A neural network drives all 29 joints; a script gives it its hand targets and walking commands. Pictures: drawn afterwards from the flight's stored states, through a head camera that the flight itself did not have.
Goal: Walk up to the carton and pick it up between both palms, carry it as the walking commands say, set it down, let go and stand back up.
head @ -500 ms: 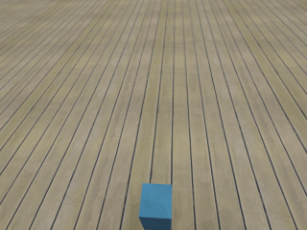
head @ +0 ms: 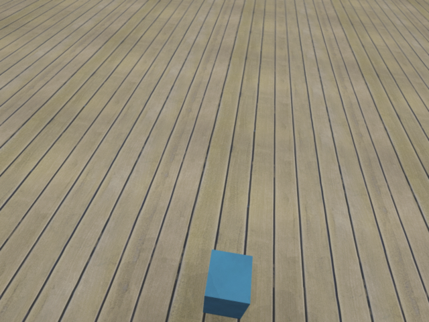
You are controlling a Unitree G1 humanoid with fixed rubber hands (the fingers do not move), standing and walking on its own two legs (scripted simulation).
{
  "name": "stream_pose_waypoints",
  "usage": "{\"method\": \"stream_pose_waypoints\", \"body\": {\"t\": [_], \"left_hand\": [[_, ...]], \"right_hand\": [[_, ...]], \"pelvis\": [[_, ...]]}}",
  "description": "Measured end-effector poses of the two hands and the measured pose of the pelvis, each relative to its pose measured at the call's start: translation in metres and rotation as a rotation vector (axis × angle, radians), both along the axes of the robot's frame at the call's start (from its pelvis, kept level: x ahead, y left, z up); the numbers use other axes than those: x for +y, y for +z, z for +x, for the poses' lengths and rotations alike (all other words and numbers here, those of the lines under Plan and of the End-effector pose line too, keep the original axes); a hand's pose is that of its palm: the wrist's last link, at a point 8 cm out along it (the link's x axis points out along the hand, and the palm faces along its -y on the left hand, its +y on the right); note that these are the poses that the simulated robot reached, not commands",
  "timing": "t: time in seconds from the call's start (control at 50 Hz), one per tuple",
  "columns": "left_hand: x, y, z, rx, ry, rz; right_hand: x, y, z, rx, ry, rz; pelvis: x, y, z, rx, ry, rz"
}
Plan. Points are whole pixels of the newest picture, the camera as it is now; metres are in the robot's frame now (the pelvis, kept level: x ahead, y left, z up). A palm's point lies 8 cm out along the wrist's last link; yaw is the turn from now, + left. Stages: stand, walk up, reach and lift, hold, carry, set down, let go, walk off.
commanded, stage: walk up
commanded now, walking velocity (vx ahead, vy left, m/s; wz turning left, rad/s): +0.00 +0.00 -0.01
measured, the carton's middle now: (226, 285) +0.38 -0.05 -0.65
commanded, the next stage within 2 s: stand in 0.16 s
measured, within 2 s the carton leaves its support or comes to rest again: neither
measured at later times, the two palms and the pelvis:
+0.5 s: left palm out of the picture -0.01 +0.21 -0.15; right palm out of the picture -0.05 -0.21 -0.14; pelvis +0.01 +0.00 +0.00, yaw +0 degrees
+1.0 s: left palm out of the picture +0.16 +0.19 -0.15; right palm out of the picture +0.15 -0.21 -0.14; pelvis +0.01 -0.01 -0.03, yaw +1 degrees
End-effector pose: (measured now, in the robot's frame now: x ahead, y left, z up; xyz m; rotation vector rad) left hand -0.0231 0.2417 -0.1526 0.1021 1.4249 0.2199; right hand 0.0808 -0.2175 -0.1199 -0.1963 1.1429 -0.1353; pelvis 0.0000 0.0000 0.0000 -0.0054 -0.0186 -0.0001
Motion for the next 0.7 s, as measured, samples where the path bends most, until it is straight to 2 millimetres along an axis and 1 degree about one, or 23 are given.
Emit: {"method": "stream_pose_waypoints", "body": {"t": [0.04,0.1,0.14,0.24,0.32,0.38,0.44,0.52,0.6,0.62,0.64,0.66,0.7], "left_hand": [[-0.004,-0.001,0.001,-0.004,-0.007,-0.008],[-0.009,-0.004,0.002,-0.011,-0.015,-0.007],[-0.014,0.000,0.002,-0.010,-0.022,-0.014],[-0.024,0.005,0.007,-0.010,-0.044,-0.029],[-0.027,0.006,0.011,-0.007,-0.054,-0.030],[-0.028,0.005,0.013,-0.001,-0.060,-0.030],[-0.030,0.005,0.013,0.007,-0.066,-0.031],[-0.031,0.005,0.009,0.025,-0.067,-0.031],[-0.034,0.004,0.004,0.044,-0.060,-0.035],[-0.034,0.003,0.014,0.017,-0.064,-0.039],[-0.032,0.002,0.034,-0.029,-0.075,-0.033],[-0.027,0.001,0.057,-0.070,-0.093,-0.018],[-0.017,0.003,0.111,-0.142,-0.129,0.013]], "right_hand": [[0.004,-0.005,-0.004,0.012,-0.007,0.013],[0.004,-0.015,-0.014,0.043,-0.032,0.033],[0.002,-0.017,-0.023,0.073,-0.052,0.043],[-0.002,-0.022,-0.058,0.167,-0.093,0.044],[-0.003,-0.023,-0.089,0.247,-0.117,0.041],[-0.002,-0.023,-0.108,0.299,-0.123,0.043],[0.001,-0.022,-0.120,0.334,-0.128,0.049],[0.005,-0.023,-0.127,0.357,-0.127,0.060],[0.008,-0.024,-0.121,0.351,-0.123,0.068],[0.007,-0.025,-0.108,0.311,-0.140,0.073],[0.003,-0.027,-0.086,0.256,-0.131,0.068],[-0.002,-0.029,-0.058,0.203,-0.107,0.057],[-0.013,-0.025,0.003,0.104,-0.059,0.029]], "pelvis": [[0.002,-0.002,0.000,-0.002,0.000,0.007],[0.002,-0.006,0.002,-0.005,-0.003,0.029],[0.002,-0.004,0.003,-0.012,-0.004,0.020],[0.003,0.000,0.005,-0.014,0.001,0.007],[0.002,0.001,0.006,-0.012,0.004,0.005],[0.001,0.001,0.007,-0.011,0.007,0.005],[-0.001,0.001,0.008,-0.009,0.006,0.006],[-0.002,0.000,0.009,-0.006,0.006,0.005],[-0.003,0.000,0.011,-0.002,0.007,0.004],[-0.003,-0.002,0.009,0.013,0.007,0.003],[-0.003,-0.006,0.005,0.036,0.005,0.002],[-0.003,-0.010,0.001,0.056,0.007,0.002],[-0.003,-0.017,-0.006,0.082,0.011,0.003]]}}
